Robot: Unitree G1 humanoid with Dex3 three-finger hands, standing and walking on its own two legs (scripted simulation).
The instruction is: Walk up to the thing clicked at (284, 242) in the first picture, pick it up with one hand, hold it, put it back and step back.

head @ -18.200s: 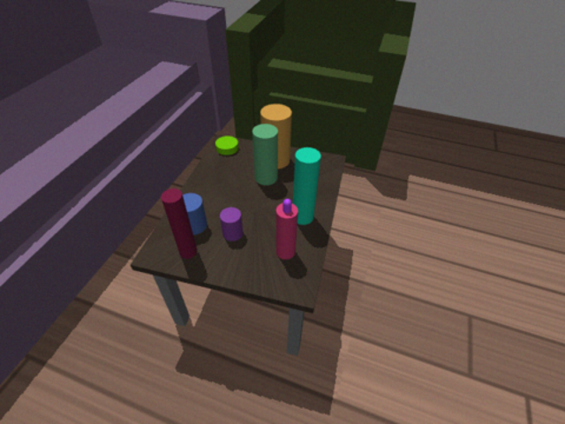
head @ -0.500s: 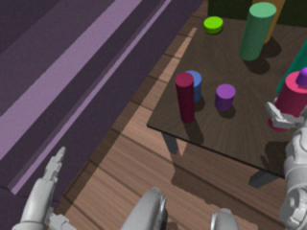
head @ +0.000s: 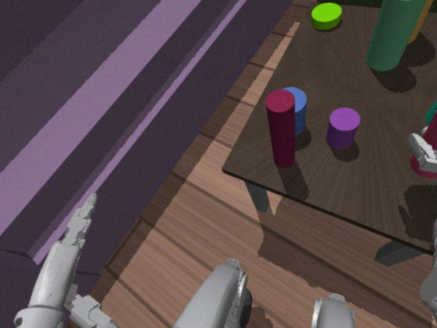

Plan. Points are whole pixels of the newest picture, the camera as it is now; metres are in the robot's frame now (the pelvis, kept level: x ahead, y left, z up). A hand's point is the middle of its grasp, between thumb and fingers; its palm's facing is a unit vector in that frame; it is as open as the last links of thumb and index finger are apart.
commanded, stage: lower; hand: right
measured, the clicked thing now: out of the picture +0.51 -0.23 +0.00
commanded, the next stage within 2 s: loosen in 0.68 s
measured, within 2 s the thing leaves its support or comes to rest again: neither
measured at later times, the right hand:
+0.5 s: hand (425, 156) +0.52 -0.23 -0.10, palm faces +0.27 +0.96 +0.01, open 8.2 cm
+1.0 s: hand (423, 160) +0.52 -0.24 -0.12, palm faces +0.27 +0.96 +0.01, open 8.1 cm
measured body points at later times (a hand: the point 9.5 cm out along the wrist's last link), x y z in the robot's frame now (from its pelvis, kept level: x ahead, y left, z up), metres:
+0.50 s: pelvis -0.01 +0.00 -0.03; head +0.20 -0.09 +0.36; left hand +0.17 +0.26 +0.08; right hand +0.50 -0.28 -0.10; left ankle +0.07 +0.13 -0.59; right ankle +0.03 -0.14 -0.59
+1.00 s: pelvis -0.02 +0.00 -0.06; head +0.19 -0.09 +0.33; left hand +0.16 +0.26 +0.09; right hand +0.50 -0.29 -0.12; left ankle +0.07 +0.13 -0.59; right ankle +0.03 -0.14 -0.59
